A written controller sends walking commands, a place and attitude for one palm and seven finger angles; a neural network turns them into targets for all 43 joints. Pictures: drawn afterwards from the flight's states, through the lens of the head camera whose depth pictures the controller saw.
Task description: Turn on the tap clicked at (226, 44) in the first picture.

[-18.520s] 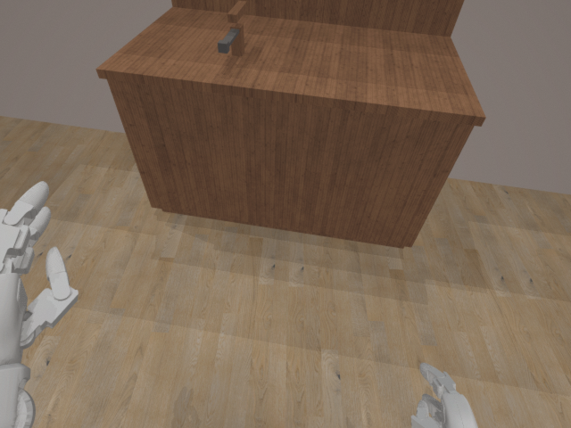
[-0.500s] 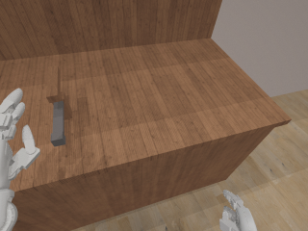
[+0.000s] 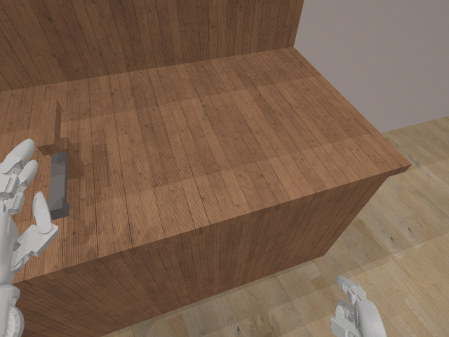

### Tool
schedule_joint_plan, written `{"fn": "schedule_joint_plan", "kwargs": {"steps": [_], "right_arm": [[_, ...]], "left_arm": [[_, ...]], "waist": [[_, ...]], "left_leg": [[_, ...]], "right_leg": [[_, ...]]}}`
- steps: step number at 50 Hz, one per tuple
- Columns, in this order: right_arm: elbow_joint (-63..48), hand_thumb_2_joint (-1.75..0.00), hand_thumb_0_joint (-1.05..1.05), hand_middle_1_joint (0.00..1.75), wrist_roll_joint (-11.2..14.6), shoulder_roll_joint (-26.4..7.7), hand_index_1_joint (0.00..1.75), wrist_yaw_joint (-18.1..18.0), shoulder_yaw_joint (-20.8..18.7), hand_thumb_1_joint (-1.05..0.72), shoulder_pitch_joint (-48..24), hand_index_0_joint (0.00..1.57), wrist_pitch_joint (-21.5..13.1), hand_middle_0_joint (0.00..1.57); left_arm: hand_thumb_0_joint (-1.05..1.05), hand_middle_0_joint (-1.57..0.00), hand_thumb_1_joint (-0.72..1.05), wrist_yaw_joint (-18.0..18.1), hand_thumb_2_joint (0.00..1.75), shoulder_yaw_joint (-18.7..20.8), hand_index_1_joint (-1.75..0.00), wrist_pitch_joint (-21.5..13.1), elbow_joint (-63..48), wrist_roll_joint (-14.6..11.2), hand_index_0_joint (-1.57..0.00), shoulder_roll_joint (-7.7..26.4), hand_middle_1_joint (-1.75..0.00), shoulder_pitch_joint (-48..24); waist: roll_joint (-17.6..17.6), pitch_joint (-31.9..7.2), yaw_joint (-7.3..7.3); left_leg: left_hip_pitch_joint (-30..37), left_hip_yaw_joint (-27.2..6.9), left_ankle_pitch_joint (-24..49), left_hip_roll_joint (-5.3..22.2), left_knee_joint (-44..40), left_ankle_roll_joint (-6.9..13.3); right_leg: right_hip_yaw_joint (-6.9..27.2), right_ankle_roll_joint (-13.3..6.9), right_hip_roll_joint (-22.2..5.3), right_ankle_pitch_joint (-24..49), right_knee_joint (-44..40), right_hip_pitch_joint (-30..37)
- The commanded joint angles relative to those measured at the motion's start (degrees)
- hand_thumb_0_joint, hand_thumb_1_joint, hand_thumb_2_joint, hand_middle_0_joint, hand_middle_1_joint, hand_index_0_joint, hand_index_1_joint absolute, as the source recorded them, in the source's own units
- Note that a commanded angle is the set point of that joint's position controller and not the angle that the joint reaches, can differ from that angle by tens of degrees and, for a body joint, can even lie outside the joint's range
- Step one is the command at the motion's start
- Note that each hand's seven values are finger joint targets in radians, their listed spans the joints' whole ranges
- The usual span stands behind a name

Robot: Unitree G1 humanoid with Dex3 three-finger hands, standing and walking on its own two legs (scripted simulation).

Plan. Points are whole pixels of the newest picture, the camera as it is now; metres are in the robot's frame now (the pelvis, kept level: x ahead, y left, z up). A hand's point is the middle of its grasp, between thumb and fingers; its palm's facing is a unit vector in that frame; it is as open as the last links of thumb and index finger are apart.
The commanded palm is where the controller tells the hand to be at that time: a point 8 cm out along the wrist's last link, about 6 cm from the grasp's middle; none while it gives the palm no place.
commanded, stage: come to a stop and stand still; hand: left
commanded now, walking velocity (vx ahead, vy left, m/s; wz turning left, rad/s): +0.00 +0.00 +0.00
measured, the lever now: (57, 208) +0.30 +0.32 +0.05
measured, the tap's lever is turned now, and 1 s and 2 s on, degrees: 0 0 0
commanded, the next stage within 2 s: look again from close up in 0.76 s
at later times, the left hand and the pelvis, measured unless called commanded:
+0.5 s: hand (0, 230) +0.21 +0.30 +0.15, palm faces +0.40 -0.85 -0.34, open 7.4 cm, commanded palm +0.15 +0.33 +0.17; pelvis -0.01 +0.05 +0.00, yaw +0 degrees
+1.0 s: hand out of the picture +0.21 +0.31 +0.16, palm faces +0.39 -0.86 -0.34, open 7.4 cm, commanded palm +0.15 +0.34 +0.17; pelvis -0.01 +0.06 +0.00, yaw +0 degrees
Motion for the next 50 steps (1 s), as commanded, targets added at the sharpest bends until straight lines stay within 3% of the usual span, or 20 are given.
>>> {"fn": "schedule_joint_plan", "kwargs": {"steps": [1, 4, 5, 6, 7, 9, 11, 13, 14, 15, 17, 19, 21, 27, 32, 39, 44, 45, 49, 50], "right_arm": [[-9.4, -0.90, 0.00, 0.30, 0.4, -5.7, 0.30, -0.5, -2.1, -0.90, -5.5, 0.20, -2.9, 0.20], [-9.0, -0.90, 0.00, 0.30, 0.5, -5.9, 0.30, -0.7, -2.1, -0.90, -6.4, 0.20, -3.0, 0.20], [-7.0, -0.90, 0.00, 0.30, -2.4, -6.2, 0.30, -1.1, -2.9, -0.90, 2.6, 0.20, -5.4, 0.20], [-4.2, -0.90, 0.00, 0.30, -1.1, -1.6, 0.30, -0.9, -1.1, -0.90, -1.3, 0.20, -5.2, 0.20], [-9.2, -0.90, 0.00, 0.30, -0.3, -5.7, 0.30, -0.5, -3.0, -0.90, -0.8, 0.20, -6.4, 0.20], [-8.6, -0.90, 0.00, 0.30, 1.0, -5.4, 0.30, 1.6, -2.4, -0.90, -2.5, 0.20, -6.7, 0.20], [-9.3, -0.90, 0.00, 0.30, 0.4, -6.4, 0.30, 2.4, -2.6, -0.90, -2.9, 0.20, -6.9, 0.20], [-9.6, -0.90, 0.00, 0.30, 0.3, -6.4, 0.30, 2.1, -2.3, -0.90, -3.5, 0.20, -6.8, 0.20], [-9.3, -0.90, 0.00, 0.30, 0.6, -6.2, 0.30, 1.9, -2.0, -0.90, -5.1, 0.20, -6.5, 0.20], [-9.8, -0.90, 0.00, 0.30, 0.3, -6.2, 0.30, 1.4, -1.9, -0.90, -4.5, 0.20, -6.4, 0.20], [-10.1, -0.90, 0.00, 0.30, 0.3, -5.9, 0.30, 0.5, -1.6, -0.90, -4.8, 0.20, -6.4, 0.20], [-9.9, -0.90, 0.00, 0.30, 0.3, -5.6, 0.30, -0.1, -1.2, -0.90, -5.6, 0.20, -6.4, 0.20], [-9.9, -0.90, 0.00, 0.30, 0.2, -5.2, 0.30, -0.1, -1.0, -0.90, -4.9, 0.20, -6.8, 0.20], [-8.5, -0.90, 0.00, 0.30, 0.0, -5.6, 0.30, 0.9, -1.0, -0.90, -4.0, 0.20, -7.7, 0.20], [-8.6, -0.90, 0.00, 0.30, -0.2, -5.6, 0.30, 1.2, -1.1, -0.90, -4.0, 0.20, -6.7, 0.20], [-9.7, -0.90, 0.00, 0.30, 0.0, -5.2, 0.30, 0.7, -0.9, -0.90, -5.3, 0.20, -5.9, 0.20], [-9.6, -0.90, 0.00, 0.30, 0.0, -5.3, 0.30, 0.7, -1.2, -0.90, -4.9, 0.20, -5.7, 0.20], [-9.5, -0.90, 0.00, 0.30, -0.2, -5.4, 0.30, 0.7, -1.1, -0.90, -4.4, 0.20, -5.4, 0.20], [-9.3, -0.90, 0.00, 0.30, 0.2, -5.6, 0.30, 0.4, -1.4, -0.90, -5.1, 0.20, -5.3, 0.20], [-9.1, -0.90, 0.00, 0.30, -0.2, -5.7, 0.30, 0.4, -1.3, -0.90, -4.6, 0.20, -4.9, 0.20]], "left_arm": [[0.00, -0.20, 0.90, 1.6, 0.90, 7.5, -0.30, -3.5, -11.2, -0.2, -0.20, 10.1, -0.30, -2.9], [0.00, -0.20, 0.90, 1.7, 0.90, 8.4, -0.30, -3.5, -11.2, -0.1, -0.20, 11.1, -0.30, -2.4], [0.00, -0.20, 0.90, 0.9, 0.90, 40.1, -0.30, -9.1, -23.3, 8.0, -0.20, 55.5, -0.30, -59.6], [0.00, -0.20, 0.90, -1.6, 0.90, 18.9, -0.30, -6.7, 10.4, 3.3, -0.20, 21.7, -0.30, -26.8], [0.00, -0.20, 0.90, -2.1, 0.90, 11.6, -0.30, -6.9, 10.1, 1.9, -0.20, 12.9, -0.30, -12.7], [0.00, -0.20, 0.90, -2.2, 0.90, 1.6, -0.30, -8.3, -0.4, -0.4, -0.20, 3.7, -0.30, -5.5], [0.00, -0.20, 0.90, -1.2, 0.90, 2.6, -0.30, -8.0, -7.5, 0.2, -0.20, 7.5, -0.30, -3.6], [0.00, -0.20, 0.90, -0.4, 0.90, 5.0, -0.30, -7.6, -8.3, 0.4, -0.20, 10.0, -0.30, -3.1], [0.00, -0.20, 0.90, 0.2, 0.90, 8.4, -0.30, -7.3, -9.0, 0.3, -0.20, 12.8, -0.30, -2.8], [0.00, -0.20, 0.90, 0.1, 0.90, 8.5, -0.30, -7.5, -8.7, 0.3, -0.20, 12.1, -0.30, -4.5], [0.00, -0.20, 0.90, 0.1, 0.90, 10.4, -0.30, -7.9, -8.9, 0.1, -0.20, 13.4, -0.30, -7.7], [0.00, -0.20, 0.90, 0.3, 0.90, 12.3, -0.30, -8.5, -12.1, 0.2, -0.20, 15.7, -0.30, -11.6], [0.00, -0.20, 0.90, -0.1, 0.90, 9.0, -0.30, -8.6, -10.8, 0.4, -0.20, 12.0, -0.30, -13.7], [0.00, -0.20, 0.90, -0.4, 0.90, 3.8, -0.30, -8.1, -9.0, 1.5, -0.20, 7.5, -0.30, -14.0], [0.00, -0.20, 0.90, -0.3, 0.90, 4.5, -0.30, -7.6, -7.6, 2.0, -0.20, 7.8, -0.30, -13.2], [0.00, -0.20, 0.90, -0.2, 0.90, 7.8, -0.30, -8.0, -12.1, 1.6, -0.20, 10.7, -0.30, -11.8], [0.00, -0.20, 0.90, 0.0, 0.90, 8.0, -0.30, -7.9, -11.6, 1.3, -0.20, 10.5, -0.30, -8.5], [0.00, -0.20, 0.90, -0.3, 0.90, 6.2, -0.30, -7.7, -9.6, 1.1, -0.20, 8.4, -0.30, -7.6], [0.00, -0.20, 0.90, 0.0, 0.90, 7.1, -0.30, -7.5, -10.7, 1.4, -0.20, 9.9, -0.30, -8.9], [0.00, -0.20, 0.90, -0.2, 0.90, 5.9, -0.30, -7.4, -9.1, 1.3, -0.20, 8.5, -0.30, -8.2]], "waist": [[-2.0, -8.7, 0.30], [-0.8, -8.5, 0.47], [-10.3, -2.9, 2.25], [-9.0, -14.4, 1.44], [-2.6, -10.9, 3.69], [6.6, -15.3, 1.86], [3.1, -13.2, 2.30], [-1.4, -10.8, 2.12], [-1.5, -10.1, 2.06], [-2.7, -9.4, 1.64], [-1.5, -7.3, 1.45], [3.4, -7.2, 1.24], [6.9, -7.0, 1.22], [4.5, -6.6, 0.98], [3.0, -6.2, 0.91], [4.8, -8.1, 0.97], [3.6, -9.4, 1.00], [2.4, -8.6, 0.87], [4.1, -8.0, 0.84], [3.5, -7.8, 0.85]], "left_leg": [[1.6, -2.3, 7.1, -0.1, -2.6, 1.7], [2.9, -2.5, 9.2, 0.9, -4.3, 1.8], [-4.8, 2.3, 10.6, -0.4, 4.9, 1.8], [-1.4, 0.5, 9.8, -5.6, 0.9, 2.0], [0.6, 1.2, 10.9, -2.7, -0.6, 1.2], [4.5, -0.1, 17.3, -0.5, -4.4, 2.2], [3.7, -2.5, 19.0, 1.8, -4.4, 2.4], [0.0, -3.6, 13.2, 2.2, -5.7, 2.3], [0.0, -3.2, 10.8, 2.4, -6.4, 2.5], [-2.0, -4.0, 8.1, 2.3, -7.0, 2.6], [-3.5, -4.3, 3.7, 1.9, -8.0, 2.7], [-2.6, -4.5, 3.3, 2.1, -8.8, 2.9], [-4.0, -4.8, 2.1, 2.8, -10.0, 3.0], [-2.9, -4.1, 4.1, 2.6, -9.2, 2.0], [-3.9, -4.1, 3.9, 2.2, -9.6, 1.3], [-2.2, -3.7, 7.5, 1.5, -9.2, 0.5], [-0.4, -3.3, 12.3, 1.4, -7.6, 0.0], [-0.7, -3.3, 11.9, 1.2, -7.8, 0.2], [-0.5, -3.3, 10.7, 1.3, -8.3, 0.1], [-1.2, -3.4, 10.1, 1.2, -8.5, 0.3]], "right_leg": [[9.1, 0.1, -8.7, 7.8, -5.5, 4.3], [7.6, 0.6, -7.6, 10.1, -4.3, 4.3], [9.0, 5.5, -7.5, 19.4, -7.6, -0.6], [8.7, -1.4, -10.5, 23.0, -1.5, 7.6], [14.3, 0.9, -10.7, 29.7, -2.0, 7.0], [8.2, 1.2, -8.8, 22.0, 2.7, 10.6], [5.9, 1.1, -7.1, 13.8, 2.6, 7.0], [5.3, 1.2, -6.3, 8.7, 2.0, 6.4], [4.3, 1.4, -5.8, 7.5, 2.3, 5.6], [3.6, 1.3, -6.0, 5.8, 2.4, 5.7], [4.4, 1.2, -5.7, 3.5, 1.9, 4.7], [4.0, 1.2, -5.4, 3.8, 2.8, 4.4], [3.0, 1.0, -5.2, 3.4, 4.4, 5.7], [2.9, 1.2, -4.7, 5.4, 2.7, 5.9], [2.8, 1.3, -4.5, 6.2, 1.5, 6.8], [2.1, 1.3, -4.2, 9.1, 1.1, 8.5], [1.8, 1.4, -4.6, 11.9, 0.6, 9.0], [1.9, 1.4, -4.6, 11.6, 0.2, 8.5], [2.2, 1.5, -4.7, 11.0, 0.3, 8.0], [2.0, 1.5, -4.6, 10.6, -0.1, 8.1]]}}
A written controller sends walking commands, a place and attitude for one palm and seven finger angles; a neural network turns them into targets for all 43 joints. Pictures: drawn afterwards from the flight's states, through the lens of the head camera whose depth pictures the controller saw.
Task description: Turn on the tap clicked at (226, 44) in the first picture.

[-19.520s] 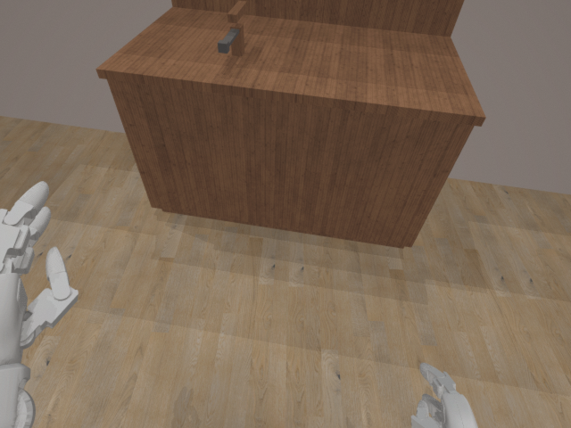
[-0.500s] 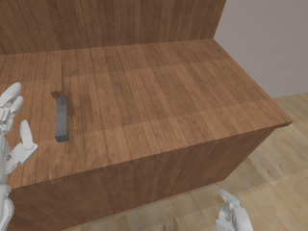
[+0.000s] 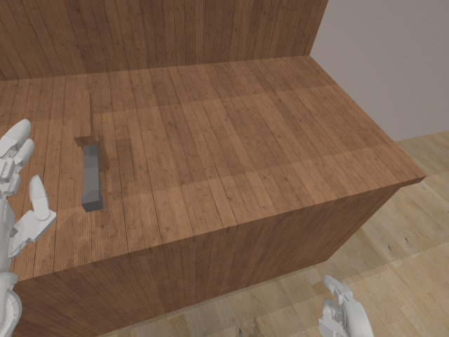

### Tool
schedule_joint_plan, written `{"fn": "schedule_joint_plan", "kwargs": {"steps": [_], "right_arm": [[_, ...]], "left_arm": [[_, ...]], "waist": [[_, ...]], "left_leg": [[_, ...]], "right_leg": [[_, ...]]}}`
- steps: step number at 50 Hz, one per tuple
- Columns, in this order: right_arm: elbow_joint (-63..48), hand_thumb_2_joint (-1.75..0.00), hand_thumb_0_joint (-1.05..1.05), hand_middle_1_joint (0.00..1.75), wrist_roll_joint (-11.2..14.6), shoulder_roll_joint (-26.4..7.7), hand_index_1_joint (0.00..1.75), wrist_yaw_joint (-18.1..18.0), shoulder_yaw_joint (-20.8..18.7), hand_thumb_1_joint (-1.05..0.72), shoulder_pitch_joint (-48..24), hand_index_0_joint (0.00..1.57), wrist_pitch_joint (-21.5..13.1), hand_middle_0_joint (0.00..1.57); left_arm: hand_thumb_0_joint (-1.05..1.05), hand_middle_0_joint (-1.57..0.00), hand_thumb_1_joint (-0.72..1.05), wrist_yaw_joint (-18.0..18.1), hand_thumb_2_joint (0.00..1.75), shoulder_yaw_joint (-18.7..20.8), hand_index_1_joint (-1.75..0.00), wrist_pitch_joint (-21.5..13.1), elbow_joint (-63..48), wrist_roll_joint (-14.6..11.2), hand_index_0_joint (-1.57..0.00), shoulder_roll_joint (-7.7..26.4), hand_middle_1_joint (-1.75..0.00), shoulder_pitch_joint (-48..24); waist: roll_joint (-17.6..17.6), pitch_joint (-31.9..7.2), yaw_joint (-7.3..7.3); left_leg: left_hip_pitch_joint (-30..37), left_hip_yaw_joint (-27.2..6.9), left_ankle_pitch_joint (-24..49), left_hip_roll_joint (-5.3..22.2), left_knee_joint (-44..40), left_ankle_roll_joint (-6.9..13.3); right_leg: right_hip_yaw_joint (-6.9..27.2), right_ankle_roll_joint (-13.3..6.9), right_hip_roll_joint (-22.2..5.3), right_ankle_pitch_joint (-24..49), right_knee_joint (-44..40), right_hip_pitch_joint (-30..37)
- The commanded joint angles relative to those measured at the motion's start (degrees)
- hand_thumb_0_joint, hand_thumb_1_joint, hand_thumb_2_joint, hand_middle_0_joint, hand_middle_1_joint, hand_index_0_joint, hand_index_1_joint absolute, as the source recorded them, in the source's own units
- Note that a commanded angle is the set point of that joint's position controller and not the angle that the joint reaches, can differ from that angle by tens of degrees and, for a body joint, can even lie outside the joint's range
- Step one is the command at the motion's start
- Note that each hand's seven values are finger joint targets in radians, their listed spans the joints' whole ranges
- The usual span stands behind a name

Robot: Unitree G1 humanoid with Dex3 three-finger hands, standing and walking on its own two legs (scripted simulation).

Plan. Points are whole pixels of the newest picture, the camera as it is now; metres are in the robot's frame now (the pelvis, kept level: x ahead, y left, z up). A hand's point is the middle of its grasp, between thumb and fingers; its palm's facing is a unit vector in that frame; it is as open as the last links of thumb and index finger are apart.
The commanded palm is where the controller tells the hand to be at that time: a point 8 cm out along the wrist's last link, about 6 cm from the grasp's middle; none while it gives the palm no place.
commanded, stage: look again from close up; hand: left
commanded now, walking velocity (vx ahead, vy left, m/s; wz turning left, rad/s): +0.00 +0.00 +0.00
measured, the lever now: (92, 200) +0.31 +0.27 +0.05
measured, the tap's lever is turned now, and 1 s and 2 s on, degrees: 0 0 0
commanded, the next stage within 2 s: turn the palm inward beside the body in 0.18 s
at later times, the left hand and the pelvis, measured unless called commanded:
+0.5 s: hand (56, 210) +0.22 +0.24 +0.17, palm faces +0.38 -0.86 -0.34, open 7.4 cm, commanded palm +0.15 +0.27 +0.17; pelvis -0.01 -0.03 -0.01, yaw +1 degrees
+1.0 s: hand (92, 239) +0.20 +0.20 +0.14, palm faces +0.49 -0.82 -0.29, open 7.4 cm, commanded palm +0.14 +0.24 +0.15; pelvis +0.01 -0.08 -0.02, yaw +4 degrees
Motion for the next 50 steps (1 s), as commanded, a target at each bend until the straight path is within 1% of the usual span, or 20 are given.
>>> {"fn": "schedule_joint_plan", "kwargs": {"steps": [1, 13, 14, 15, 16, 17, 18, 19, 22, 24, 25, 28, 29, 31, 35, 37, 40, 44, 48, 50], "right_arm": [[-9.3, -0.90, 0.00, 0.30, 0.4, -8.0, 0.30, -0.6, -3.3, -0.90, -5.2, 0.20, -2.9, 0.20], [-9.3, -0.90, 0.00, 0.30, 0.4, -8.0, 0.30, -1.0, -3.4, -0.90, -5.2, 0.20, -2.8, 0.20], [-16.0, -0.90, 0.00, 0.30, 3.5, -11.6, 0.30, -5.0, 7.4, -0.90, 2.6, 0.20, -1.4, 0.20], [-7.8, -0.90, 0.00, 0.30, -4.7, -9.2, 0.30, -4.4, -3.1, -0.90, -4.1, 0.20, -2.1, 0.20], [-8.9, -0.90, 0.00, 0.30, -2.3, -10.8, 0.30, -0.6, -2.5, -0.90, -2.6, 0.20, -2.8, 0.20], [-6.6, -0.90, 0.00, 0.30, -2.1, -12.4, 0.30, 0.4, -3.6, -0.90, -1.5, 0.20, -3.5, 0.20], [-5.4, -0.90, 0.00, 0.30, -1.2, -13.3, 0.30, 0.3, -4.1, -0.90, -2.0, 0.20, -3.4, 0.20], [-6.3, -0.90, 0.00, 0.30, 0.5, -11.8, 0.30, 1.4, -2.4, -0.90, -6.2, 0.20, -3.2, 0.20], [-7.5, -0.90, 0.00, 0.30, 0.7, -12.5, 0.30, 2.4, -2.3, -0.90, -10.0, 0.20, -2.2, 0.20], [-8.3, -0.90, 0.00, 0.30, 0.8, -12.1, 0.30, 1.7, -1.9, -0.90, -12.2, 0.20, -1.5, 0.20], [-9.3, -0.90, 0.00, 0.30, -0.3, -11.1, 0.30, 1.2, -2.1, -0.90, -12.3, 0.20, -1.8, 0.20], [-7.0, -0.90, 0.00, 0.30, -0.9, -9.6, 0.30, -0.4, -2.1, -0.90, -11.5, 0.20, -2.9, 0.20], [-6.1, -0.90, 0.00, 0.30, -0.5, -9.1, 0.30, -0.7, -2.0, -0.90, -11.5, 0.20, -3.2, 0.20], [-5.2, -0.90, 0.00, 0.30, -0.6, -8.4, 0.30, -0.9, -1.5, -0.90, -10.8, 0.20, -4.0, 0.20], [-4.2, -0.90, 0.00, 0.30, 0.0, -9.9, 0.30, -2.1, -1.5, -0.90, -11.9, 0.20, -4.1, 0.20], [-4.1, -0.90, 0.00, 0.30, 0.4, -9.9, 0.30, -3.1, -1.7, -0.90, -12.6, 0.20, -4.1, 0.20], [-4.2, -0.90, 0.00, 0.30, 1.0, -9.5, 0.30, -3.7, -1.9, -0.90, -12.8, 0.20, -4.1, 0.20], [-3.8, -0.90, 0.00, 0.30, 1.1, -9.2, 0.30, -3.6, -2.6, -0.90, -12.4, 0.20, -4.8, 0.20], [-4.3, -0.90, 0.00, 0.30, 0.9, -9.5, 0.30, -3.2, -3.2, -0.90, -9.2, 0.20, -5.1, 0.20], [-4.6, -0.90, 0.00, 0.30, 1.0, -9.3, 0.30, -3.1, -3.1, -0.90, -7.9, 0.20, -5.6, 0.20]], "left_arm": [[0.00, -0.20, 0.90, 0.9, 0.90, 4.8, -0.30, -3.1, -11.0, -0.3, -0.20, 8.0, -0.30, -3.9], [0.00, -0.20, 0.90, 1.1, 0.90, 5.3, -0.30, -2.8, -11.2, -0.4, -0.20, 8.5, -0.30, -3.9], [0.00, -0.20, 0.90, 2.0, 0.90, 20.4, -0.30, -11.7, -34.1, 2.5, -0.20, 54.6, -0.30, -59.1], [0.00, -0.20, 0.90, 0.1, 0.90, 18.7, -0.30, 0.4, -1.2, 7.9, -0.20, 28.3, -0.30, -40.4], [0.00, -0.20, 0.90, -1.7, 0.90, 6.1, -0.30, 6.5, 8.1, -2.0, -0.20, 13.9, -0.30, -24.4], [0.00, -0.20, 0.90, -5.0, 0.90, 6.6, -0.30, 9.3, -1.6, -5.8, -0.20, 7.8, -0.30, -22.4], [0.00, -0.20, 0.90, -7.0, 0.90, 7.7, -0.30, 13.4, 1.0, -8.3, -0.20, 10.3, -0.30, -14.2], [0.00, -0.20, 0.90, -8.5, 0.90, 1.3, -0.30, 17.1, 3.4, -9.5, -0.20, 2.0, -0.30, -7.5], [0.00, -0.20, 0.90, -9.0, 0.90, 1.1, -0.30, 18.3, -2.1, -4.9, -0.20, 6.4, -0.30, -6.3], [0.00, -0.20, 0.90, -6.1, 0.90, 8.4, -0.30, 14.1, -6.0, -4.0, -0.20, 13.3, -0.30, -6.9], [0.00, -0.20, 0.90, -4.9, 0.90, 8.9, -0.30, 10.6, -9.6, -4.0, -0.20, 13.2, -0.30, -10.2], [0.00, -0.20, 0.90, -0.5, 0.90, 12.6, -0.30, 1.0, -8.9, -5.6, -0.20, 15.6, -0.30, -17.0], [0.00, -0.20, 0.90, 1.1, 0.90, 14.6, -0.30, -1.0, -10.8, -5.0, -0.20, 19.1, -0.30, -20.3], [0.00, -0.20, 0.90, 2.4, 0.90, 9.2, -0.30, -1.7, -4.1, -3.9, -0.20, 13.5, -0.30, -21.0], [0.00, -0.20, 0.90, -0.4, 0.90, 4.5, -0.30, 3.0, 1.0, -4.4, -0.20, 12.9, -0.30, -22.7], [0.00, -0.20, 0.90, -2.2, 0.90, 3.2, -0.30, 6.4, 2.3, -5.4, -0.20, 13.3, -0.30, -22.2], [0.00, -0.20, 0.90, -3.1, 0.90, 3.0, -0.30, 8.4, 1.4, -6.3, -0.20, 12.3, -0.30, -20.4], [0.00, -0.20, 0.90, -1.7, 0.90, 10.3, -0.30, 6.8, -0.8, -8.5, -0.20, 15.3, -0.30, -12.0], [0.00, -0.20, 0.90, -0.9, 0.90, 10.6, -0.30, 5.7, -2.7, -10.2, -0.20, 11.8, -0.30, -5.1], [0.00, -0.20, 0.90, -0.9, 0.90, 9.5, -0.30, 5.6, -4.7, -9.8, -0.20, 10.2, -0.30, -3.7]], "waist": [[6.4, -9.2, -0.27], [5.6, -8.1, -0.26], [24.0, -6.5, -4.80], [16.8, -20.4, 4.46], [13.1, -16.6, 1.42], [11.1, -23.1, 1.99], [8.3, -22.0, 3.51], [6.5, -17.3, 3.28], [2.7, -8.5, 2.45], [0.4, -8.2, 2.27], [0.8, -11.6, 2.23], [5.1, -11.8, 2.06], [10.5, -11.9, 2.27], [10.5, -10.0, 0.67], [8.9, -10.3, 0.10], [7.8, -8.7, 0.51], [2.2, -7.4, 1.15], [0.3, -10.0, 3.62], [-1.8, -14.4, 3.38], [3.5, -16.6, 3.17]], "left_leg": [[-2.7, -5.5, 9.5, 5.9, -7.9, -4.0], [-3.1, -5.5, 4.7, 5.7, -8.7, -3.3], [-16.0, -9.3, -1.7, 5.2, -6.8, -1.1], [1.9, -8.7, 16.7, 3.6, -4.4, -7.0], [4.2, -8.8, 38.3, 3.6, -2.9, -10.1], [15.5, -7.0, 45.2, 4.8, -0.5, -9.9], [14.8, -6.5, 45.3, 4.9, -1.3, -9.3], [12.6, -6.1, 42.4, 4.8, -2.1, -9.3], [0.8, -5.1, 20.0, 3.6, -2.2, -5.4], [-3.0, -5.3, 6.7, 2.7, -2.8, -4.3], [-3.2, -5.4, 4.7, 1.9, -2.1, -3.9], [-6.3, -5.4, -6.8, 1.1, 0.2, -3.4], [-6.2, -5.0, -10.0, 0.8, 0.5, -3.4], [-8.3, -5.0, -12.8, 0.2, 2.6, -3.0], [-10.4, -4.3, -11.4, -0.2, 5.8, -2.4], [-12.2, -4.5, -9.5, 0.6, 8.3, -2.9], [-13.3, -5.3, -7.6, 1.6, 9.6, -3.4], [-14.2, -6.6, -5.3, 2.6, 9.7, -3.8], [-13.4, -6.0, 3.5, 2.6, 9.7, -3.1], [-10.6, -4.7, 9.1, 1.9, 9.3, -2.7]], "right_leg": [[0.3, -3.2, -0.2, 10.5, -0.2, 7.3], [1.6, -3.3, -0.4, 8.1, -1.3, 6.0], [0.3, -0.1, 2.5, -7.5, 9.5, 6.1], [-1.8, -6.2, 0.9, 0.1, 9.0, 4.5], [-5.9, -6.6, 3.3, 4.5, 5.8, -2.0], [-4.4, -5.2, 3.8, 9.4, 5.1, -4.0], [-4.7, -4.8, 3.3, 8.5, 5.9, -3.1], [-5.4, -4.5, 3.8, 6.6, 6.0, -4.6], [-7.3, -4.5, 3.1, 6.7, 5.4, -5.6], [-6.7, -4.3, 3.9, 0.1, 6.5, -6.4], [-6.3, -4.3, 3.7, -2.3, 6.9, -6.7], [-4.5, -3.6, 3.5, -11.8, 7.8, -10.6], [-3.4, -3.7, 3.3, -13.5, 7.5, -11.1], [-2.9, -3.8, 2.4, -15.8, 6.9, -12.7], [1.1, -3.7, -0.3, -21.2, 3.5, -11.5], [6.5, -3.7, -2.7, -26.5, 0.4, -10.1], [8.9, -2.8, -4.4, -28.7, -1.2, -9.5], [9.4, -1.6, -5.4, -21.7, 0.6, -6.1], [5.2, -1.1, -4.2, 0.3, 6.4, -3.0], [2.2, -1.6, -3.0, 10.7, 9.2, -2.4]]}}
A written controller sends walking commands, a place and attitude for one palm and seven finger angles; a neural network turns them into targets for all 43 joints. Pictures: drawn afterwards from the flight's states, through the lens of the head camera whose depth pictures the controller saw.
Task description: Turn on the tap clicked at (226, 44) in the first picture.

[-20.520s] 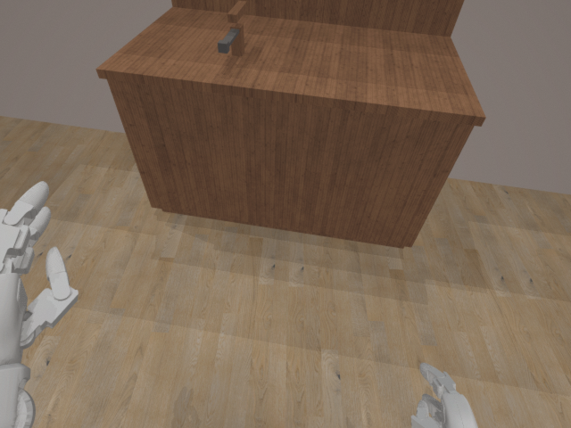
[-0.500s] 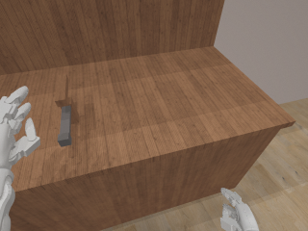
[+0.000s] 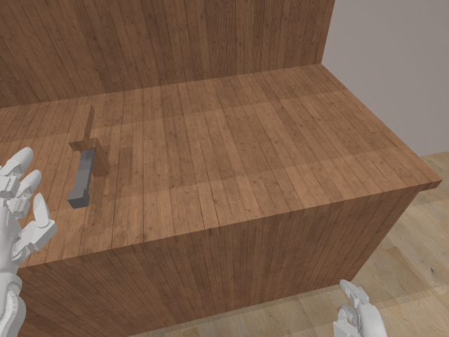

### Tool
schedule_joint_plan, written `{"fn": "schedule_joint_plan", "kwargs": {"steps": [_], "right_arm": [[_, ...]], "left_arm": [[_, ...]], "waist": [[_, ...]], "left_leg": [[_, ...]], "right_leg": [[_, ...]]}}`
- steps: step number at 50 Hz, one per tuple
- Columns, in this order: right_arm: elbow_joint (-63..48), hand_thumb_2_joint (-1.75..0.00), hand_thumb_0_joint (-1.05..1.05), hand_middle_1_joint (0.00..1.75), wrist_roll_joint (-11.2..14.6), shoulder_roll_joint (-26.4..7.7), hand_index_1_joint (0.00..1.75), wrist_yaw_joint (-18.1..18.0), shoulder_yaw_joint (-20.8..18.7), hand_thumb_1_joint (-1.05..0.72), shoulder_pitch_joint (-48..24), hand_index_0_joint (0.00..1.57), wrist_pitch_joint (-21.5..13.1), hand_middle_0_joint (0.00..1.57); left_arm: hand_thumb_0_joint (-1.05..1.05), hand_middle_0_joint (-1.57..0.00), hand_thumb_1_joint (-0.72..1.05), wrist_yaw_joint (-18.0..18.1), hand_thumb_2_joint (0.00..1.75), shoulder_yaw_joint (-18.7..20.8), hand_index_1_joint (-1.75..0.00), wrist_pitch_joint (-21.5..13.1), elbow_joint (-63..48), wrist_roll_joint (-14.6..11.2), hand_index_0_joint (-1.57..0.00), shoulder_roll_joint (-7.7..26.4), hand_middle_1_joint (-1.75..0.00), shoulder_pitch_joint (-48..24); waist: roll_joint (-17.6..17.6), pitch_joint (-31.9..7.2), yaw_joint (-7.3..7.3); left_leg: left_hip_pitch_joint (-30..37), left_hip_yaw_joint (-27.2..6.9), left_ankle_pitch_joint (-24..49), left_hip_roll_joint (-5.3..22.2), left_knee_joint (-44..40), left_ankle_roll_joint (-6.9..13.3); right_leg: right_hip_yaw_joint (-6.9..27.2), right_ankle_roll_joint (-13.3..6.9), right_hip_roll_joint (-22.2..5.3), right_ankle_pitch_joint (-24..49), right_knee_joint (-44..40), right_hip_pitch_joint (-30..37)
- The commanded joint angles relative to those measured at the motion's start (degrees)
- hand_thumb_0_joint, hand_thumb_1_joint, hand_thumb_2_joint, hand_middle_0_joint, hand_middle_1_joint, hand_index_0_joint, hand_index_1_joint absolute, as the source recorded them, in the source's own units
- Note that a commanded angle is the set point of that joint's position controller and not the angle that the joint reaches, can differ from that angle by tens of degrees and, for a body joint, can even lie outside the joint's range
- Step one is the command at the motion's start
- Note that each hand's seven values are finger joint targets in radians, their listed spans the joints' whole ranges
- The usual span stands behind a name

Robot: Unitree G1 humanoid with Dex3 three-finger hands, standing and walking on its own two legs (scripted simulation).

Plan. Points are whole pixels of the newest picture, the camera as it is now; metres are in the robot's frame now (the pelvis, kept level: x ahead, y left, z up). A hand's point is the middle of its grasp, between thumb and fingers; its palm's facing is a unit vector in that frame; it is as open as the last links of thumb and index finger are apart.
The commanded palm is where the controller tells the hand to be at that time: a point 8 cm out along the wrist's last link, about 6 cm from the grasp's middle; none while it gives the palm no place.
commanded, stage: turn the palm inward beside the body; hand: left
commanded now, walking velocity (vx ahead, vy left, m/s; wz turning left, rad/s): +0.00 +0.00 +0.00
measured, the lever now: (79, 198) +0.33 +0.32 +0.07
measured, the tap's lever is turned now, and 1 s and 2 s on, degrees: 0 0 0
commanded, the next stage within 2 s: reach beside the lever's end, fingers flat in 1.48 s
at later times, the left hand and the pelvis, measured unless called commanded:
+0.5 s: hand (46, 245) +0.19 +0.27 +0.15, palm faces +0.46 -0.87 -0.19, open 7.4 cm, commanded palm +0.14 +0.31 +0.16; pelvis +0.01 +0.02 +0.00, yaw +1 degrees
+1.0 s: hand (55, 267) +0.17 +0.25 +0.13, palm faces +0.48 -0.87 -0.13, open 7.4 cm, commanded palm +0.12 +0.29 +0.15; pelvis -0.01 +0.02 +0.00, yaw +2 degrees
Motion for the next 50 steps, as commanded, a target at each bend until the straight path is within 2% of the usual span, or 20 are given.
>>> {"fn": "schedule_joint_plan", "kwargs": {"steps": [1, 3, 4, 6, 9, 10, 11, 14, 15, 20, 24, 27, 31, 35, 39, 40, 46, 48, 49, 50], "right_arm": [[-10.3, -0.90, 0.00, 0.30, 0.2, -6.5, 0.30, -0.1, -2.3, -0.90, -4.6, 0.20, -4.5, 0.20], [-10.4, -0.90, 0.00, 0.30, 0.3, -6.9, 0.30, -0.5, -2.4, -0.90, -3.4, 0.20, -5.4, 0.20], [-10.2, -0.90, 0.00, 0.30, 0.5, -6.9, 0.30, -0.6, -2.2, -0.90, -4.2, 0.20, -5.9, 0.20], [-10.5, -0.90, 0.00, 0.30, 0.3, -7.1, 0.30, -0.6, -2.4, -0.90, -2.7, 0.20, -6.9, 0.20], [-10.5, -0.90, 0.00, 0.30, 0.3, -7.0, 0.30, -0.7, -2.2, -0.90, -3.4, 0.20, -8.1, 0.20], [-10.4, -0.90, 0.00, 0.30, 0.2, -6.8, 0.30, -0.5, -2.3, -0.90, -2.1, 0.20, -8.3, 0.20], [-10.7, -0.90, 0.00, 0.30, 0.1, -6.8, 0.30, -0.5, -2.3, -0.90, -2.1, 0.20, -8.5, 0.20], [-10.5, -0.90, 0.00, 0.30, 0.4, -6.7, 0.30, -0.7, -1.9, -0.90, -3.7, 0.20, -8.5, 0.20], [-10.9, -0.90, 0.00, 0.30, 0.4, -6.5, 0.30, -0.5, -1.8, -0.90, -3.0, 0.20, -8.4, 0.20], [-11.6, -0.90, 0.00, 0.30, 0.4, -6.4, 0.30, -0.9, -1.1, -0.90, -4.3, 0.20, -8.1, 0.20], [-12.1, -0.90, 0.00, 0.30, 0.4, -6.3, 0.30, -1.2, -0.3, -0.90, -6.1, 0.20, -8.1, 0.20], [-12.3, -0.90, 0.00, 0.30, 0.2, -6.2, 0.30, -1.2, -0.3, -0.90, -5.6, 0.20, -8.0, 0.20], [-12.5, -0.90, 0.00, 0.30, 0.3, -6.0, 0.30, -1.2, 0.1, -0.90, -6.3, 0.20, -7.8, 0.20], [-12.6, -0.90, 0.00, 0.30, 0.3, -5.9, 0.30, -1.3, 0.3, -0.90, -6.3, 0.20, -7.8, 0.20], [-12.6, -0.90, 0.00, 0.30, 0.4, -6.0, 0.30, -1.3, 0.4, -0.90, -7.0, 0.20, -8.0, 0.20], [-13.0, -0.90, 0.00, 0.30, 0.4, -5.8, 0.30, -1.2, 0.5, -0.90, -6.6, 0.20, -8.1, 0.20], [-13.2, -0.90, 0.00, 0.30, 0.4, -6.1, 0.30, -1.4, 0.2, -0.90, -6.8, 0.20, -8.5, 0.20], [-13.1, -0.90, 0.00, 0.30, 0.3, -6.2, 0.30, -1.5, 0.2, -0.90, -6.6, 0.20, -8.6, 0.20], [-12.8, -0.90, 0.00, 0.30, 0.5, -6.0, 0.30, -1.5, 0.3, -0.90, -6.9, 0.20, -8.7, 0.20], [-13.0, -0.90, 0.00, 0.30, 0.4, -5.8, 0.30, -1.4, 0.3, -0.90, -6.4, 0.20, -8.8, 0.20]], "left_arm": [[0.00, -0.20, 0.90, 1.4, 0.90, 9.0, -0.30, -4.1, -13.3, -0.6, -0.20, 10.2, -0.30, -0.6], [0.00, -0.20, 0.90, 0.5, 0.90, 7.8, -0.30, -4.5, -12.9, -1.0, -0.20, 8.8, -0.30, 0.0], [0.00, -0.20, 0.90, 0.5, 0.90, 7.8, -0.30, -5.1, -13.7, -0.5, -0.20, 9.1, -0.30, -0.3], [0.00, -0.20, 0.90, -0.2, 0.90, 5.3, -0.30, -6.2, -16.0, -0.6, -0.20, 7.3, -0.30, -0.4], [0.00, -0.20, 0.90, 0.5, 0.90, 5.6, -0.30, -7.4, -17.7, -0.1, -0.20, 7.8, -0.30, 1.5], [0.00, -0.20, 0.90, 0.6, 0.90, 4.3, -0.30, -7.6, -17.7, 0.0, -0.20, 6.5, -0.30, 1.8], [0.00, -0.20, 0.90, 0.9, 0.90, 4.3, -0.30, -7.7, -18.0, -0.2, -0.20, 6.2, -0.30, 2.7], [0.00, -0.20, 0.90, 2.1, 0.90, 5.1, -0.30, -6.7, -17.0, -0.1, -0.20, 6.4, -0.30, 4.2], [0.00, -0.20, 0.90, 2.3, 0.90, 3.1, -0.30, -6.4, -17.8, -0.1, -0.20, 4.7, -0.30, 3.9], [0.00, -0.20, 0.90, 3.5, 0.90, 0.4, -0.30, -3.5, -18.4, -0.1, -0.20, 2.8, -0.30, 3.1], [0.00, -0.20, 0.90, 4.5, 0.90, -0.1, -0.30, -2.0, -20.2, 0.6, -0.20, 3.6, -0.30, 2.1], [0.00, -0.20, 0.90, 4.9, 0.90, -1.6, -0.30, -1.2, -20.1, 0.2, -0.20, 2.2, -0.30, 2.7], [0.00, -0.20, 0.90, 5.8, 0.90, -2.2, -0.30, -0.6, -21.0, 0.3, -0.20, 1.7, -0.30, 3.3], [0.00, -0.20, 0.90, 6.4, 0.90, -3.1, -0.30, -0.1, -21.0, 0.0, -0.20, 0.6, -0.30, 4.2], [0.00, -0.20, 0.90, 7.0, 0.90, -2.9, -0.30, 0.2, -21.7, 0.0, -0.20, 1.2, -0.30, 5.6], [0.00, -0.20, 0.90, 7.0, 0.90, -4.7, -0.30, 0.2, -22.5, 0.0, -0.20, -0.4, -0.30, 5.2], [0.00, -0.20, 0.90, 7.8, 0.90, -4.4, -0.30, 1.1, -22.9, -0.8, -0.20, -0.4, -0.30, 7.1], [0.00, -0.20, 0.90, 8.0, 0.90, -4.0, -0.30, 1.2, -23.8, -1.1, -0.20, 0.0, -0.30, 6.3], [0.00, -0.20, 0.90, 8.5, 0.90, -3.1, -0.30, 1.3, -24.1, -0.5, -0.20, 0.9, -0.30, 6.1], [0.00, -0.20, 0.90, 8.5, 0.90, -4.3, -0.30, 1.5, -24.1, -0.8, -0.20, -0.5, -0.30, 6.3]], "waist": [[-2.7, -10.4, 1.29], [-4.1, -9.1, 0.67], [-2.7, -7.9, 0.69], [-0.7, -10.0, 0.46], [-1.1, -9.1, 0.91], [0.0, -10.0, 0.90], [-1.3, -10.0, 1.07], [-0.8, -7.2, 1.56], [-1.1, -7.9, 1.35], [-1.3, -5.7, 1.03], [0.4, -4.2, 1.24], [-1.3, -4.9, 0.96], [0.2, -4.3, 1.08], [-1.7, -3.3, 0.86], [0.3, -2.9, 1.13], [0.5, -2.4, 0.71], [-2.3, -3.0, 0.73], [-1.7, -3.3, 0.70], [0.6, -3.0, 1.06], [0.3, -3.2, 0.67]], "left_leg": [[0.7, 1.8, 16.8, -1.3, -3.0, 3.7], [1.5, 2.0, 18.6, -1.5, -3.2, 4.0], [2.0, 2.2, 19.3, -1.7, -3.0, 4.1], [3.5, 1.8, 21.5, -1.8, -3.1, 4.2], [3.7, 1.5, 22.1, -1.8, -2.9, 4.1], [3.7, 1.5, 22.6, -1.8, -3.2, 4.0], [3.6, 1.2, 23.0, -1.6, -3.3, 3.9], [2.4, 0.9, 20.6, -1.6, -4.1, 3.6], [2.5, 0.7, 20.3, -1.6, -4.4, 3.5], [1.9, 0.1, 14.5, -1.5, -5.8, 3.4], [1.7, -0.6, 10.9, -1.6, -6.7, 3.4], [1.4, -0.8, 9.1, -1.6, -6.8, 3.5], [1.0, -0.9, 7.2, -1.7, -6.9, 3.5], [0.0, -1.1, 6.1, -1.8, -6.8, 3.6], [-0.4, -1.2, 4.3, -2.0, -6.7, 3.6], [-0.8, -1.2, 3.1, -2.1, -6.8, 3.5], [-1.5, -1.2, 2.0, -2.3, -5.9, 4.0], [-1.4, -1.2, 3.2, -2.3, -5.4, 4.0], [-1.3, -1.1, 3.1, -2.4, -5.5, 3.8], [-1.2, -1.0, 3.4, -2.5, -5.3, 3.9]], "right_leg": [[5.8, 4.5, -5.0, 24.5, -7.1, 8.0], [4.0, 4.3, -4.0, 26.0, -6.5, 6.5], [3.8, 3.9, -3.5, 25.4, -6.4, 5.7], [2.7, 3.3, -3.2, 25.1, -5.7, 5.5], [2.3, 3.0, -2.9, 24.3, -5.5, 4.9], [2.0, 2.8, -3.0, 24.1, -5.3, 5.2], [1.6, 2.8, -2.9, 23.9, -5.1, 5.2], [1.4, 2.6, -2.7, 20.3, -5.7, 4.3], [1.1, 2.5, -2.7, 19.2, -5.7, 4.0], [0.9, 2.5, -2.3, 12.1, -7.1, 2.2], [1.2, 2.3, -2.1, 7.5, -7.8, 1.4], [1.0, 2.5, -2.1, 5.9, -8.2, 1.4], [1.2, 2.3, -2.1, 4.2, -8.5, 1.1], [1.1, 2.4, -2.1, 3.3, -8.7, 0.9], [1.4, 2.3, -2.0, 1.6, -8.8, 0.4], [1.3, 2.4, -2.2, 0.7, -8.8, 0.0], [1.7, 2.7, -2.2, -0.6, -9.5, 0.4], [1.8, 2.7, -2.4, 0.2, -9.4, 0.6], [1.9, 2.5, -2.4, 0.0, -9.3, 0.5], [1.9, 2.5, -2.5, 0.5, -9.2, 0.5]]}}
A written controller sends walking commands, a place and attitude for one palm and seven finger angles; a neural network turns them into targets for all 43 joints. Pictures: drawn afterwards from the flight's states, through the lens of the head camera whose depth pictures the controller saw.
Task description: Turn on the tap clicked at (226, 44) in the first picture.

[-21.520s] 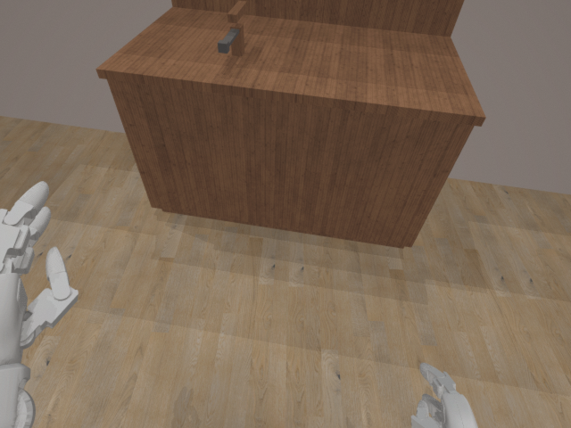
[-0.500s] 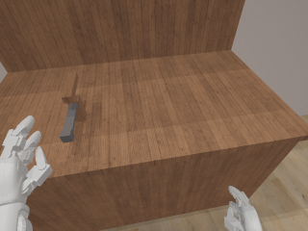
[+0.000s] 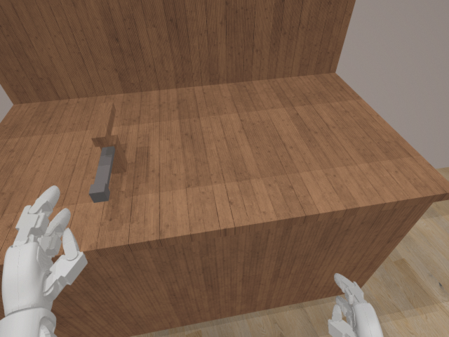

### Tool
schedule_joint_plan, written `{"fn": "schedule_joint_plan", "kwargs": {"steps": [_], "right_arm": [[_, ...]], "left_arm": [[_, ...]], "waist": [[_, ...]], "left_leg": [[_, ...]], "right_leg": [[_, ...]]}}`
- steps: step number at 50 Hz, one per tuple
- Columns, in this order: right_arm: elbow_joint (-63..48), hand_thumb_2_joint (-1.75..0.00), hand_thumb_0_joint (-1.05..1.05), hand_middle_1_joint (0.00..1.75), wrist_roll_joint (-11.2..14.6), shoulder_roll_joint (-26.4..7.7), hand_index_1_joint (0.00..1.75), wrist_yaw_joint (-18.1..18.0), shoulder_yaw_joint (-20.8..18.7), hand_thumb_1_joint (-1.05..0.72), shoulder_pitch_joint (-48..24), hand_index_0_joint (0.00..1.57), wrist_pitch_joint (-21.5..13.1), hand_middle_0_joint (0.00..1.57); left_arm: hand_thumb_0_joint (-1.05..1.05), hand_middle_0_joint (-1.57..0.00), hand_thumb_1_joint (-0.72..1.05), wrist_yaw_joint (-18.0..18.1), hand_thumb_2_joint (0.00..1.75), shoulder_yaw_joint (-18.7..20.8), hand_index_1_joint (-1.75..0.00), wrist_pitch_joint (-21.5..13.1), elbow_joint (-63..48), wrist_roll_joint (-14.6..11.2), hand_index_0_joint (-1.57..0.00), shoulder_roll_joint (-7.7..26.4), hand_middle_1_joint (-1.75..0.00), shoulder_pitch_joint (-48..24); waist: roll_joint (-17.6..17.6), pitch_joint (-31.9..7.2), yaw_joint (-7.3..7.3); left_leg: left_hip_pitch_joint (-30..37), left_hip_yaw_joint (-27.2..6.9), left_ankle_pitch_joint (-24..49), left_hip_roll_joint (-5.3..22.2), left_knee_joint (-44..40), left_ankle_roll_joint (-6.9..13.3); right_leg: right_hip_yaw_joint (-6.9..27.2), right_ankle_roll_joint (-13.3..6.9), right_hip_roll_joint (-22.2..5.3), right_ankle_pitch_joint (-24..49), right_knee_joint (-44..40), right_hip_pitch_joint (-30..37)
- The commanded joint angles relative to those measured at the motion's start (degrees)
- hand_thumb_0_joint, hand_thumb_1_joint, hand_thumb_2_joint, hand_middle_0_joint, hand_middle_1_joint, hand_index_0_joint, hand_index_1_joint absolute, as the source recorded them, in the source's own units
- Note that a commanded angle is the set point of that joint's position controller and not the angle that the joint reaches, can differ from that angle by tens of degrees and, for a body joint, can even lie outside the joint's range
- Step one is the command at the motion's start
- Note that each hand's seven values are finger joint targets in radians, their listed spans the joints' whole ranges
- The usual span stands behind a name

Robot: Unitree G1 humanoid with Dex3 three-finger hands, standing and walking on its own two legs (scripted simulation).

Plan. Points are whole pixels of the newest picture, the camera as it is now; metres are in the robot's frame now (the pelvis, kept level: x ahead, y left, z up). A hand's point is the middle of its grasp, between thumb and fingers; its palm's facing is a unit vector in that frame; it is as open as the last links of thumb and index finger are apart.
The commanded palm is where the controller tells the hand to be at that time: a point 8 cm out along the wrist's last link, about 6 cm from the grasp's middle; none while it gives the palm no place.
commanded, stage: turn the palm inward beside the body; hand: left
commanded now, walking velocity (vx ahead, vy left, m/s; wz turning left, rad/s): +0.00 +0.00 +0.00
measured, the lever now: (99, 192) +0.34 +0.30 +0.07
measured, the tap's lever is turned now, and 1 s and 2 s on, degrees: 0 0 0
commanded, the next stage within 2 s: reach beside the lever's end, fingers flat in 0.48 s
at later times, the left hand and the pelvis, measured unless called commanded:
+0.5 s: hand (90, 245) +0.20 +0.22 +0.14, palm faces +0.46 -0.88 -0.12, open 7.4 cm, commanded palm +0.15 +0.26 +0.15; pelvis +0.02 -0.01 +0.00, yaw +0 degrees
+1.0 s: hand (85, 239) +0.21 +0.24 +0.12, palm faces +0.48 -0.87 -0.11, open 7.4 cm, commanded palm +0.17 +0.28 +0.13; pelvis +0.01 +0.00 +0.00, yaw +0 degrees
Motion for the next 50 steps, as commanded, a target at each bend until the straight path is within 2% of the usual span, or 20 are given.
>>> {"fn": "schedule_joint_plan", "kwargs": {"steps": [1, 4, 5, 7, 13, 14, 18, 20, 21, 27, 29, 31, 33, 34, 36, 39, 42, 44, 46, 50], "right_arm": [[-10.2, -0.90, 0.00, 0.30, 0.3, -6.1, 0.30, -0.3, -2.3, -0.90, -8.4, 0.20, -4.2, 0.20], [-9.5, -0.90, 0.00, 0.30, 0.5, -6.2, 0.30, -0.5, -2.3, -0.90, -8.6, 0.20, -4.3, 0.20], [-9.8, -0.90, 0.00, 0.30, 0.5, -6.2, 0.30, -0.4, -2.3, -0.90, -8.1, 0.20, -4.3, 0.20], [-9.9, -0.90, 0.00, 0.30, 0.4, -6.4, 0.30, -0.5, -2.5, -0.90, -7.8, 0.20, -4.3, 0.20], [-9.8, -0.90, 0.00, 0.30, 0.4, -6.3, 0.30, -0.4, -2.7, -0.90, -7.4, 0.20, -4.3, 0.20], [-9.7, -0.90, 0.00, 0.30, 0.4, -6.1, 0.30, -0.5, -2.5, -0.90, -7.8, 0.20, -4.2, 0.20], [-9.8, -0.90, 0.00, 0.30, 0.3, -6.3, 0.30, -0.3, -2.7, -0.90, -7.0, 0.20, -4.2, 0.20], [-10.0, -0.90, 0.00, 0.30, 0.4, -6.0, 0.30, -0.3, -2.6, -0.90, -7.1, 0.20, -4.1, 0.20], [-10.0, -0.90, 0.00, 0.30, 0.3, -6.2, 0.30, -0.3, -2.6, -0.90, -6.8, 0.20, -4.2, 0.20], [-9.8, -0.90, 0.00, 0.30, 0.4, -6.2, 0.30, -0.4, -2.8, -0.90, -6.7, 0.20, -4.2, 0.20], [-9.6, -0.90, 0.00, 0.30, 0.5, -6.2, 0.30, -0.4, -2.6, -0.90, -7.1, 0.20, -4.1, 0.20], [-9.8, -0.90, 0.00, 0.30, 0.4, -6.1, 0.30, -0.3, -2.7, -0.90, -6.6, 0.20, -4.0, 0.20], [-9.4, -0.90, 0.00, 0.30, 0.4, -6.4, 0.30, -0.4, -2.9, -0.90, -6.4, 0.20, -3.8, 0.20], [-9.0, -0.90, 0.00, 0.30, 0.5, -6.2, 0.30, -0.6, -2.8, -0.90, -7.2, 0.20, -3.7, 0.20], [-9.4, -0.90, 0.00, 0.30, 0.3, -6.2, 0.30, -0.4, -2.8, -0.90, -6.5, 0.20, -3.7, 0.20], [-8.5, -0.90, 0.00, 0.30, 0.6, -6.2, 0.30, -0.8, -2.7, -0.90, -7.6, 0.20, -3.7, 0.20], [-8.7, -0.90, 0.00, 0.30, 0.3, -6.3, 0.30, -0.6, -2.8, -0.90, -7.1, 0.20, -4.1, 0.20], [-8.0, -0.90, 0.00, 0.30, 0.3, -6.4, 0.30, -0.7, -2.9, -0.90, -7.4, 0.20, -3.9, 0.20], [-8.3, -0.90, 0.00, 0.30, 0.4, -6.3, 0.30, -0.6, -2.8, -0.90, -7.5, 0.20, -3.7, 0.20], [-8.0, -0.90, 0.00, 0.30, 0.5, -6.5, 0.30, -0.7, -2.8, -0.90, -7.7, 0.20, -3.5, 0.20]], "left_arm": [[0.00, -0.20, 0.90, 0.9, 0.90, 5.9, -0.30, -3.7, -13.5, -0.1, -0.20, 7.3, -0.30, -4.3], [0.00, -0.20, 0.90, 0.3, 0.90, 6.5, -0.30, -2.8, -12.2, -0.9, -0.20, 7.4, -0.30, -3.8], [0.00, -0.20, 0.90, 0.0, 0.90, 5.0, -0.30, -2.6, -12.6, -1.0, -0.20, 6.0, -0.30, -4.3], [0.00, -0.20, 0.90, -0.3, 0.90, 5.5, -0.30, -2.2, -12.8, -1.0, -0.20, 6.9, -0.30, -4.3], [0.00, -0.20, 0.90, -0.3, 0.90, 5.9, -0.30, -2.2, -12.9, -0.8, -0.20, 7.1, -0.30, -4.4], [0.00, -0.20, 0.90, -0.1, 0.90, 6.9, -0.30, -2.3, -13.2, -0.4, -0.20, 7.8, -0.30, -4.4], [0.00, -0.20, 0.90, -0.4, 0.90, 5.9, -0.30, -2.6, -12.5, -0.9, -0.20, 6.6, -0.30, -3.9], [0.00, -0.20, 0.90, -0.4, 0.90, 5.4, -0.30, -2.6, -13.7, -0.3, -0.20, 6.4, -0.30, -4.7], [0.00, -0.20, 0.90, -0.4, 0.90, 5.9, -0.30, -2.6, -12.9, -0.5, -0.20, 6.8, -0.30, -4.2], [0.00, -0.20, 0.90, -1.0, 0.90, 5.8, -0.30, -2.4, -12.4, -0.8, -0.20, 6.3, -0.30, -3.7], [0.00, -0.20, 0.90, -0.7, 0.90, 6.8, -0.30, -2.6, -12.7, -0.6, -0.20, 7.2, -0.30, -4.2], [0.00, -0.20, 0.90, -0.9, 0.90, 5.3, -0.30, -2.5, -11.5, -0.6, -0.20, 5.5, -0.30, -3.1], [0.00, -0.20, 0.90, -1.0, 0.90, 7.0, -0.30, -2.6, -10.1, -0.9, -0.20, 6.9, -0.30, -4.7], [0.00, -0.20, 0.90, -0.8, 0.90, 7.9, -0.30, -2.9, -10.0, -0.5, -0.20, 7.9, -0.30, -5.3], [0.00, -0.20, 0.90, -1.0, 0.90, 6.8, -0.30, -3.3, -9.2, -0.8, -0.20, 6.4, -0.30, -5.2], [0.00, -0.20, 0.90, -1.0, 0.90, 8.3, -0.30, -4.1, -7.9, -0.7, -0.20, 8.4, -0.30, -9.7], [0.00, -0.20, 0.90, -1.3, 0.90, 6.3, -0.30, -5.1, -7.3, -0.6, -0.20, 6.8, -0.30, -9.6], [0.00, -0.20, 0.90, -1.1, 0.90, 9.4, -0.30, -5.2, -4.8, -0.7, -0.20, 9.1, -0.30, -9.1], [0.00, -0.20, 0.90, -1.4, 0.90, 7.6, -0.30, -5.4, -4.4, -1.0, -0.20, 7.5, -0.30, -11.7], [0.00, -0.20, 0.90, -0.9, 0.90, 8.0, -0.30, -5.7, -3.0, -0.4, -0.20, 8.2, -0.30, -14.4]], "waist": [[-0.7, -2.6, 0.11], [-1.3, -2.3, 0.33], [-1.5, -2.6, -0.15], [-2.7, -3.1, 0.04], [-2.1, -3.9, 0.22], [-0.4, -3.4, 0.55], [-2.5, -4.0, 0.18], [0.1, -4.5, 0.25], [-2.0, -4.0, 0.22], [-2.2, -4.6, 0.42], [-1.9, -4.1, 0.65], [-1.7, -3.8, 0.57], [-3.8, -3.8, 0.33], [-1.7, -3.3, 0.49], [-3.0, -4.2, 0.38], [-1.7, -2.4, -0.23], [-0.2, -4.2, -0.30], [-1.4, -4.2, 0.23], [-0.9, -4.2, -0.31], [-0.6, -4.4, -0.49]], "left_leg": [[-0.2, -0.1, 4.7, -0.8, -6.8, 2.5], [-0.2, 0.0, 6.1, -0.8, -6.5, 2.6], [0.2, 0.2, 6.3, -0.8, -6.5, 2.6], [0.1, 0.0, 7.5, -0.8, -6.4, 2.7], [0.9, 0.4, 9.6, -0.8, -6.1, 2.7], [1.1, 0.4, 9.7, -0.9, -6.3, 2.6], [1.4, 0.5, 11.7, -0.8, -6.0, 2.6], [2.1, 0.7, 11.9, -0.9, -6.2, 2.5], [1.8, 0.4, 11.8, -0.8, -6.3, 2.5], [2.5, 0.7, 13.8, -0.8, -6.3, 2.5], [2.4, 0.5, 14.0, -0.8, -6.7, 2.3], [2.2, 0.6, 14.0, -0.8, -6.7, 2.3], [1.7, 0.4, 13.4, -0.8, -6.7, 2.4], [2.2, 0.6, 13.5, -0.8, -6.8, 2.3], [1.9, 0.5, 13.1, -0.9, -6.8, 2.3], [1.8, 0.4, 11.2, -1.0, -6.9, 2.4], [2.4, 0.4, 11.8, -1.1, -6.8, 2.3], [1.5, 0.3, 11.5, -1.1, -7.1, 2.2], [1.4, 0.4, 10.1, -1.1, -7.3, 2.1], [1.4, 0.2, 9.7, -1.1, -7.8, 2.1]], "right_leg": [[2.9, 1.3, -0.9, 1.7, -9.7, 0.8], [3.0, 1.4, -0.9, 3.3, -10.0, 1.3], [3.1, 1.5, -1.0, 3.8, -10.0, 1.3], [3.0, 1.6, -1.0, 5.1, -9.9, 1.8], [3.2, 1.6, -1.1, 7.8, -9.7, 2.5], [3.1, 1.5, -1.0, 7.8, -9.6, 2.4], [3.0, 1.6, -1.0, 11.0, -9.2, 3.1], [3.0, 1.4, -1.1, 10.9, -9.0, 3.0], [2.8, 1.5, -1.0, 11.2, -9.2, 3.1], [2.8, 1.5, -1.0, 14.0, -9.0, 4.0], [2.7, 1.3, -0.9, 13.9, -8.9, 4.2], [2.6, 1.3, -0.9, 13.8, -8.9, 3.8], [2.7, 1.6, -0.8, 13.4, -9.1, 3.8], [3.0, 1.3, -0.8, 13.2, -9.3, 3.7], [2.7, 1.5, -0.8, 12.8, -9.1, 3.6], [3.3, 1.4, -0.7, 10.3, -10.0, 2.5], [3.1, 1.3, -0.8, 10.9, -9.4, 2.7], [3.3, 1.3, -0.6, 10.8, -9.4, 3.4], [3.4, 1.4, -0.7, 9.2, -9.7, 2.8], [3.2, 1.2, -0.7, 8.2, -9.6, 2.7]]}}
